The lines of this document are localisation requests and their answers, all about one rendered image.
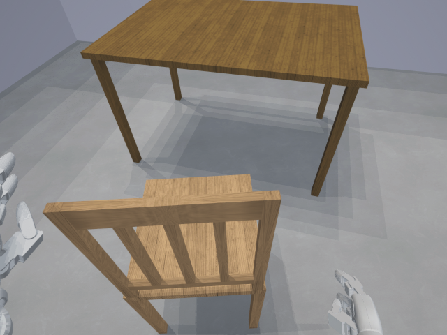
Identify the table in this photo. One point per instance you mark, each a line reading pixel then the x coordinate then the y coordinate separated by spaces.
pixel 306 42

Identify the chair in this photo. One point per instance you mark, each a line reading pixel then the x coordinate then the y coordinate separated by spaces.
pixel 195 237

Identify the robot left hand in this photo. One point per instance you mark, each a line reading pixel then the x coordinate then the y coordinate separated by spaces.
pixel 23 243

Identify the robot right hand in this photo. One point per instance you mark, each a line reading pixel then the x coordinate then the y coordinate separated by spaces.
pixel 361 314

